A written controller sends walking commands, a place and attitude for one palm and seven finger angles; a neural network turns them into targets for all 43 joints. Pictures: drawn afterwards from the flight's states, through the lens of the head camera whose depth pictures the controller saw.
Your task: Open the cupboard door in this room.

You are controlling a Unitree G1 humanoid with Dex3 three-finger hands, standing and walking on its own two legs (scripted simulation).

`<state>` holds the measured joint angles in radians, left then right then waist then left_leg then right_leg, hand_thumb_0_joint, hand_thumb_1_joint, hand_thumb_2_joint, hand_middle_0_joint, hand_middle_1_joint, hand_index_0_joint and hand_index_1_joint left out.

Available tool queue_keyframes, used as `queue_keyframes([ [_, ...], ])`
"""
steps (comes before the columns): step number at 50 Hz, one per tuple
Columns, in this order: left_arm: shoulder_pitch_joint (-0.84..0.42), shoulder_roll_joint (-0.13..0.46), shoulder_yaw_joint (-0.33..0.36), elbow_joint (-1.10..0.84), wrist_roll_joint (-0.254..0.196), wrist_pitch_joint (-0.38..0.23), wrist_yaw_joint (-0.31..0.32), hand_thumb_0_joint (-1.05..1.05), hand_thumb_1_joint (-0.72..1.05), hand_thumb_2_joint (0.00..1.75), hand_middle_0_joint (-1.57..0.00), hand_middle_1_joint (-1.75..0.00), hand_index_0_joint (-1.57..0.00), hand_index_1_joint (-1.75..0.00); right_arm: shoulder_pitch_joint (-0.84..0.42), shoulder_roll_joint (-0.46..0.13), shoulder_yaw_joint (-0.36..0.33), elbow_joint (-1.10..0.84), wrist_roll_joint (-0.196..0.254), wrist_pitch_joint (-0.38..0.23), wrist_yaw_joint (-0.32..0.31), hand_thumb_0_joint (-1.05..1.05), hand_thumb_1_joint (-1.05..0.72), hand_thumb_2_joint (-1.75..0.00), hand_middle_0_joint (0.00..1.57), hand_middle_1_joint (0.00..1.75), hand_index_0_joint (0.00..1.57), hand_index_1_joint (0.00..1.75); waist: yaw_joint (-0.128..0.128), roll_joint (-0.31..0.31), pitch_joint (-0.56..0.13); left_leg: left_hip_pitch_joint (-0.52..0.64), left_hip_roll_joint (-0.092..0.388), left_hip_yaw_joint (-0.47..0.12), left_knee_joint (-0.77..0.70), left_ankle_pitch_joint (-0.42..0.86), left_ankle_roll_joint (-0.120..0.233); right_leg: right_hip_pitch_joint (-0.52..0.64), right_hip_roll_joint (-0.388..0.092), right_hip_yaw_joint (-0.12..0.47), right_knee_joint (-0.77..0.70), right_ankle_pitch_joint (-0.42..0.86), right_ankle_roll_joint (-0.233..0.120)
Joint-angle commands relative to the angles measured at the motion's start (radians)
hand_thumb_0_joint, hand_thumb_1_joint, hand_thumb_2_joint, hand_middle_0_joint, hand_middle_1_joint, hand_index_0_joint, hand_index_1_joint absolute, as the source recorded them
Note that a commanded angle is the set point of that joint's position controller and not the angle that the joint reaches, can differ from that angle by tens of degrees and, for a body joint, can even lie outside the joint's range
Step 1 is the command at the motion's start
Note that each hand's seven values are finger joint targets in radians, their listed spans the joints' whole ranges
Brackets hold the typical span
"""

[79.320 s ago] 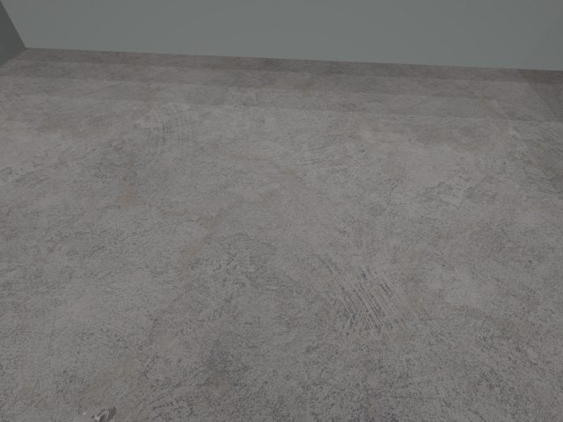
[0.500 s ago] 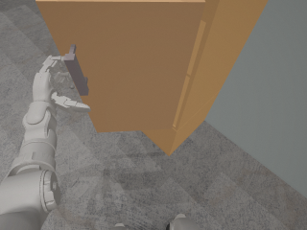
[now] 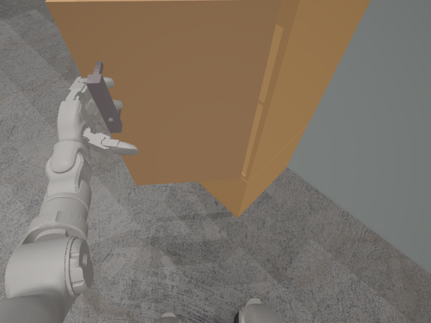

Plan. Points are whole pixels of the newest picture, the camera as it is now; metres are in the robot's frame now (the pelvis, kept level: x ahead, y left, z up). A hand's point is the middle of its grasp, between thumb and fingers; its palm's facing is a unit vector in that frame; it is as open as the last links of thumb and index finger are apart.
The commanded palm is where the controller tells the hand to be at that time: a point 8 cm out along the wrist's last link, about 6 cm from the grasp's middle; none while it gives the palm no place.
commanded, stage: slide the fingers in behind the handle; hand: left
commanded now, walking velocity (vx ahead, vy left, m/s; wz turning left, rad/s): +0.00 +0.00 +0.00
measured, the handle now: (107, 98) +0.53 +0.20 +0.09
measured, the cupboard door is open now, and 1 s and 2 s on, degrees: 49 49 80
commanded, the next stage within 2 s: close the thumb around the handle in 0.32 s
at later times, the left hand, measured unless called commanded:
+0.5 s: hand (117, 117) +0.47 +0.17 +0.09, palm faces +0.04 -1.00 +0.00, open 13.9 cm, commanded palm +0.44 +0.22 +0.09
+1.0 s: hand (116, 116) +0.48 +0.17 +0.09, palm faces +0.05 -1.00 -0.01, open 6.3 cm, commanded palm +0.44 +0.22 +0.09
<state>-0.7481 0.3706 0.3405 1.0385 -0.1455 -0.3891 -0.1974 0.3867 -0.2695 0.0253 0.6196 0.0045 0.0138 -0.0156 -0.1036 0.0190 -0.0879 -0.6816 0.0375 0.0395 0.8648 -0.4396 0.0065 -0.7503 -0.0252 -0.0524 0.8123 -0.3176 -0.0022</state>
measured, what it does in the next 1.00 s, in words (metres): stands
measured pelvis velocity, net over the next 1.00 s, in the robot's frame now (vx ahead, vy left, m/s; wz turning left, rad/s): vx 0.01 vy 0.00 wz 0.00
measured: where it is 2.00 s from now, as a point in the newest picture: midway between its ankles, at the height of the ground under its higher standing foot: outside the picture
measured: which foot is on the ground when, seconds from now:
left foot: down 0.00-1.00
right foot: down 0.00-1.00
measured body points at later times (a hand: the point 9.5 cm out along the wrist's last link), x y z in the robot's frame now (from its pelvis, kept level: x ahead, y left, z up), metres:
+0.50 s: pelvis +0.00 +0.00 +0.00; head +0.09 +0.00 +0.44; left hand +0.47 +0.23 +0.09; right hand +0.04 -0.26 -0.12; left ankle -0.02 +0.11 -0.70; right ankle +0.04 -0.12 -0.70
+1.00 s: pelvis +0.01 +0.00 +0.00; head +0.10 +0.00 +0.44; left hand +0.47 +0.23 +0.09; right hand +0.05 -0.26 -0.12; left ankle -0.02 +0.11 -0.70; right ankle +0.04 -0.12 -0.70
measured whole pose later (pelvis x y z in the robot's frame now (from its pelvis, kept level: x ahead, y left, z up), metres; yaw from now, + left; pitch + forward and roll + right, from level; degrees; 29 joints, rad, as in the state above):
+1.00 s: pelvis +0.01 +0.00 +0.00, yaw +0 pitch +16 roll -1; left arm -0.76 0.35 0.32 1.04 -0.14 -0.39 -0.17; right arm 0.37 -0.27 0.02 0.63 0.00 0.02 -0.01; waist -0.10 0.02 -0.10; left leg -0.68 0.04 0.03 0.86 -0.45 0.00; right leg -0.75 -0.03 -0.05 0.82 -0.33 0.00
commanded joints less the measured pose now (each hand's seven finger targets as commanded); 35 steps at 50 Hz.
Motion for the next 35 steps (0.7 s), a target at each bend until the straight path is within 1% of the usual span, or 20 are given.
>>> queue_keyframes([
  [1, -0.458, 0.193, -0.005, -0.2, -0.002, -0.074, -0.006, 0.0, -0.5, 0.3, -0.3, -1.2, -0.3, -1.2, 0.093, -0.152, -0.06, -0.067, 0.002, -0.034, -0.014, 0.0, -0.9, -0.9, 0.2, 0.3, 0.2, 0.3, -0.02, 0.024, -0.372, 0.109, -0.036, -0.035, -0.115, 0.26, 0.012, 0.282, 0.047, 0.025, -0.068, 0.249, -0.016],
  [2, -0.467, 0.185, -0.012, -0.186, 0.0, -0.07, -0.006, 0.0, -0.5, 0.3, -0.3, -1.2, -0.3, -1.2, 0.095, -0.152, -0.059, -0.065, 0.002, -0.035, -0.014, 0.0, -0.9, -0.9, 0.2, 0.3, 0.2, 0.3, -0.024, 0.021, -0.36, 0.102, -0.037, -0.036, -0.118, 0.248, 0.012, 0.276, 0.047, 0.023, -0.069, 0.239, -0.017],
  [3, -0.477, 0.227, 0.021, -0.193, 0.002, -0.073, -0.002, 0.0, -0.5, 0.3, -0.3, -1.2, -0.3, -1.2, 0.099, -0.158, -0.063, -0.061, 0.001, -0.035, -0.016, 0.0, -0.9, -0.9, 0.2, 0.3, 0.2, 0.3, -0.018, 0.022, -0.374, 0.102, -0.036, -0.038, -0.115, 0.248, 0.012, 0.278, 0.046, 0.026, -0.067, 0.234, -0.017],
  [5, -0.479, 0.246, 0.039, -0.192, 0.003, -0.078, 0.004, 0.0, -0.5, 0.3, -0.3, -1.2, -0.3, -1.2, 0.1, -0.157, -0.06, -0.063, -0.001, -0.034, -0.017, 0.0, -0.9, -0.9, 0.2, 0.3, 0.2, 0.3, -0.01, 0.037, -0.402, 0.108, -0.039, -0.04, -0.113, 0.269, 0.011, 0.293, 0.045, 0.027, -0.059, 0.251, -0.018],
  [8, -0.476, 0.199, 0.005, -0.172, 0.007, -0.073, 0.007, 0.0, -0.5, 0.3, -0.3, -1.2, -0.3, -1.2, 0.1, -0.152, -0.059, -0.064, -0.001, -0.036, -0.014, 0.0, -0.9, -0.9, 0.2, 0.3, 0.2, 0.3, -0.017, 0.03, -0.383, 0.109, -0.038, -0.039, -0.109, 0.273, 0.01, 0.273, 0.047, 0.022, -0.058, 0.252, -0.018],
  [10, -0.484, 0.218, 0.017, -0.164, 0.01, -0.076, 0.012, 0.0, -0.5, 0.3, -0.3, -1.2, -0.3, -1.2, 0.104, -0.157, -0.058, -0.064, -0.002, -0.035, -0.015, 0.0, -0.9, -0.9, 0.2, 0.3, 0.2, 0.3, -0.02, 0.01, -0.393, 0.104, -0.037, -0.044, -0.108, 0.281, 0.011, 0.277, 0.047, 0.021, -0.053, 0.257, -0.017],
  [13, -0.479, 0.214, 0.015, -0.188, 0.013, -0.078, 0.012, 0.0, -0.5, 0.3, -0.3, -1.2, -0.3, -1.2, 0.104, -0.154, -0.061, -0.068, -0.004, -0.035, -0.012, 0.0, -0.9, -0.9, 0.2, 0.3, 0.2, 0.3, -0.014, 0.047, -0.418, 0.117, -0.039, -0.036, -0.105, 0.293, 0.01, 0.285, 0.045, 0.024, -0.053, 0.273, -0.017],
  [15, -0.469, 0.232, 0.028, -0.19, 0.012, -0.081, 0.012, 0.0, -0.5, 0.3, -0.3, -1.2, -0.3, -1.2, 0.108, -0.155, -0.06, -0.069, -0.003, -0.032, -0.012, 0.0, -0.9, -0.9, 0.2, 0.3, 0.2, 0.3, -0.011, 0.036, -0.426, 0.122, -0.035, -0.043, -0.105, 0.318, 0.008, 0.292, 0.047, 0.02, -0.044, 0.289, -0.019],
  [17, -0.471, 0.203, 0.011, -0.169, 0.007, -0.072, 0.012, 0.0, -0.5, 0.3, -0.3, -1.2, -0.3, -1.2, 0.105, -0.153, -0.06, -0.067, -0.003, -0.031, -0.011, 0.0, -0.9, -0.9, 0.2, 0.3, 0.2, 0.3, -0.02, 0.027, -0.386, 0.109, -0.035, -0.036, -0.104, 0.304, 0.01, 0.273, 0.047, 0.02, -0.054, 0.284, -0.016],
  [18, -0.475, 0.234, 0.032, -0.171, 0.01, -0.073, 0.013, 0.0, -0.5, 0.3, -0.3, -1.2, -0.3, -1.2, 0.112, -0.159, -0.061, -0.066, -0.003, -0.028, -0.012, 0.0, -0.9, -0.9, 0.2, 0.3, 0.2, 0.3, -0.015, -0.004, -0.393, 0.099, -0.034, -0.042, -0.107, 0.298, 0.01, 0.289, 0.048, 0.02, -0.051, 0.28, -0.016],
  [20, -0.477, 0.212, 0.009, -0.2, 0.017, -0.077, 0.014, 0.0, -0.5, 0.3, -0.3, -1.2, -0.3, -1.2, 0.105, -0.153, -0.06, -0.073, -0.002, -0.028, -0.012, 0.0, -0.9, -0.9, 0.2, 0.3, 0.2, 0.3, -0.012, 0.071, -0.416, 0.137, -0.035, -0.044, -0.105, 0.322, 0.006, 0.264, 0.047, 0.017, -0.045, 0.278, -0.02],
  [21, -0.498, 0.193, -0.005, -0.217, 0.015, -0.079, 0.017, 0.0, -0.5, 0.3, -0.3, -1.2, -0.3, -1.2, 0.108, -0.152, -0.061, -0.07, -0.004, -0.029, -0.01, 0.0, -0.9, -0.9, 0.2, 0.3, 0.2, 0.3, -0.019, 0.075, -0.428, 0.16, -0.033, -0.047, -0.101, 0.339, 0.004, 0.255, 0.048, 0.016, -0.045, 0.284, -0.019],
  [24, -0.464, 0.201, 0.013, -0.197, 0.004, -0.077, 0.023, 0.0, -0.33, 0.37, -0.31, -1.22, -0.31, -1.22, 0.112, -0.156, -0.062, -0.071, -0.004, -0.028, -0.011, 0.0, -0.9, -0.9, 0.2, 0.3, 0.2, 0.3, -0.019, 0.009, -0.411, 0.133, -0.034, -0.042, -0.103, 0.332, 0.011, 0.282, 0.052, 0.016, -0.052, 0.296, -0.017],
  [27, -0.478, 0.211, 0.01, -0.205, 0.015, -0.076, 0.019, 0.0, -0.16, 0.44, -0.32, -1.24, -0.32, -1.24, 0.109, -0.154, -0.062, -0.065, -0.003, -0.025, -0.011, 0.0, -0.9, -0.9, 0.2, 0.3, 0.2, 0.3, -0.016, 0.029, -0.408, 0.125, -0.034, -0.042, -0.104, 0.331, 0.008, 0.283, 0.048, 0.017, -0.047, 0.3, -0.017],
  [28, -0.457, 0.192, 0.001, -0.19, 0.017, -0.072, 0.018, 0.0, -0.11, 0.47, -0.33, -1.24, -0.33, -1.24, 0.107, -0.152, -0.063, -0.068, -0.003, -0.025, -0.011, 0.0, -0.9, -0.9, 0.2, 0.3, 0.2, 0.3, -0.013, 0.035, -0.403, 0.134, -0.034, -0.042, -0.106, 0.329, 0.006, 0.273, 0.049, 0.015, -0.049, 0.291, -0.019],
  [29, -0.478, 0.184, -0.009, -0.207, 0.014, -0.076, 0.02, 0.0, -0.05, 0.49, -0.33, -1.25, -0.33, -1.25, 0.11, -0.152, -0.063, -0.069, -0.002, -0.025, -0.013, 0.0, -0.9, -0.9, 0.2, 0.3, 0.2, 0.3, -0.024, 0.031, -0.409, 0.15, -0.033, -0.044, -0.102, 0.352, 0.009, 0.268, 0.051, 0.013, -0.048, 0.304, -0.019],
  [31, -0.483, 0.17, -0.021, -0.218, 0.014, -0.077, 0.023, 0.0, 0.06, 0.54, -0.34, -1.26, -0.34, -1.26, 0.105, -0.149, -0.063, -0.064, -0.003, -0.026, -0.01, 0.0, -0.9, -0.9, 0.2, 0.3, 0.2, 0.3, -0.018, 0.077, -0.413, 0.175, -0.032, -0.048, -0.101, 0.359, 0.002, 0.244, 0.05, 0.012, -0.048, 0.294, -0.02],
  [32, -0.479, 0.152, -0.028, -0.21, 0.01, -0.074, 0.023, 0.0, 0.12, 0.56, -0.34, -1.27, -0.34, -1.27, 0.107, -0.149, -0.064, -0.061, -0.004, -0.028, -0.008, 0.0, -0.9, -0.9, 0.2, 0.3, 0.2, 0.3, -0.024, 0.056, -0.409, 0.177, -0.031, -0.048, -0.1, 0.36, 0.003, 0.24, 0.051, 0.009, -0.051, 0.295, -0.018],
  [34, -0.475, 0.187, -0.003, -0.216, 0.007, -0.08, 0.026, 0.0, 0.23, 0.61, -0.35, -1.28, -0.35, -1.28, 0.114, -0.155, -0.065, -0.063, -0.006, -0.029, -0.011, 0.0, -0.9, -0.9, 0.2, 0.3, 0.2, 0.3, -0.018, 0.012, -0.419, 0.153, -0.032, -0.047, -0.101, 0.357, 0.008, 0.277, 0.052, 0.012, -0.048, 0.308, -0.018],
  [35, -0.466, 0.183, -0.008, -0.22, 0.013, -0.081, 0.026, 0.0, 0.28, 0.64, -0.36, -1.28, -0.36, -1.28, 0.108, -0.152, -0.066, -0.062, -0.004, -0.028, -0.01, 0.0, -0.9, -0.9, 0.2, 0.3, 0.2, 0.3, -0.016, 0.045, -0.432, 0.168, -0.032, -0.046, -0.1, 0.374, 0.005, 0.271, 0.05, 0.014, -0.045, 0.319, -0.019],
])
